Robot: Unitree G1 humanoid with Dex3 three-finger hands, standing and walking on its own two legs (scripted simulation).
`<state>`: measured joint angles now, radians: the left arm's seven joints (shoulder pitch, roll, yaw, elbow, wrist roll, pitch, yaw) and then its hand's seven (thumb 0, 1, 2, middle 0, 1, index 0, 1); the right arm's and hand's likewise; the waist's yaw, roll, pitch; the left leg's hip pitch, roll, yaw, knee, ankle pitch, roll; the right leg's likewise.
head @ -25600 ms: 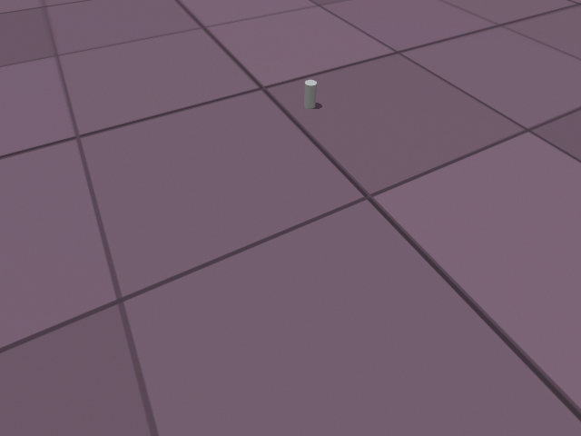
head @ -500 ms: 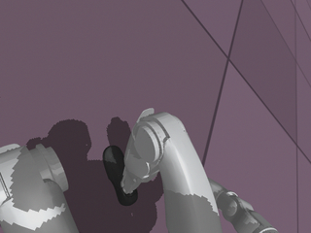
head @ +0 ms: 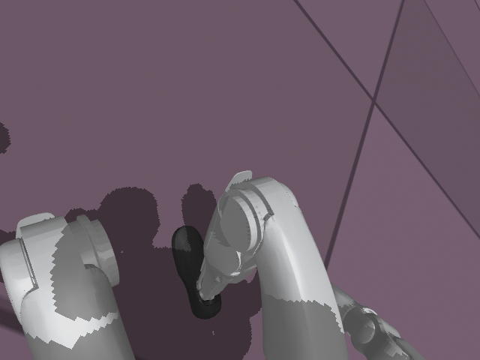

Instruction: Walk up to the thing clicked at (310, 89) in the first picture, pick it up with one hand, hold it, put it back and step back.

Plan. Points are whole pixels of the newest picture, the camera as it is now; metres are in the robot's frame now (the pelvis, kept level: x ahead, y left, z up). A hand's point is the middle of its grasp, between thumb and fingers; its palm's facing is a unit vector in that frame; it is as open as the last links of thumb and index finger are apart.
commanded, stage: rise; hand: left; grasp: from the side
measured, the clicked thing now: out of the picture +0.46 +0.29 -0.22
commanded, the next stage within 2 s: home in 0.16 s
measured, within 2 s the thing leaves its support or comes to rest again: neither
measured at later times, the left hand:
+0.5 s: hand out of the picture +0.38 +0.41 -0.02, palm faces +0.29 -0.85 -0.43, open 17.1 cm
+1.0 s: hand out of the picture +0.29 +0.30 +0.17, palm faces +0.29 -0.86 -0.42, open 17.0 cm
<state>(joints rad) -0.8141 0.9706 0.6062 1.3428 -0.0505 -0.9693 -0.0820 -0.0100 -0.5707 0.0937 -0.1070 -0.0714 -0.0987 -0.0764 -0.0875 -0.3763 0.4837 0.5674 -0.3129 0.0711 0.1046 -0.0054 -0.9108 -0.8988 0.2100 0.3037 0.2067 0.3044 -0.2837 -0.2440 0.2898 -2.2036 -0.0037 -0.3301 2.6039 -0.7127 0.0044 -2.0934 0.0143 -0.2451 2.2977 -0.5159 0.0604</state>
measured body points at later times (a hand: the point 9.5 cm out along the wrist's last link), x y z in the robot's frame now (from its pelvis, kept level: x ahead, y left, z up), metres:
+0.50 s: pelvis +0.02 +0.00 +0.06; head +0.20 +0.11 +0.45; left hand +0.36 +0.45 +0.01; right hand +0.17 -0.25 -0.04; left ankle +0.08 +0.12 -0.27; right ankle +0.16 -0.12 -0.27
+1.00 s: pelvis +0.07 -0.01 +0.28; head +0.21 +0.04 +0.71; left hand +0.28 +0.34 +0.20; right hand +0.30 -0.23 +0.18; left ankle +0.08 +0.12 -0.27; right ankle +0.16 -0.12 -0.27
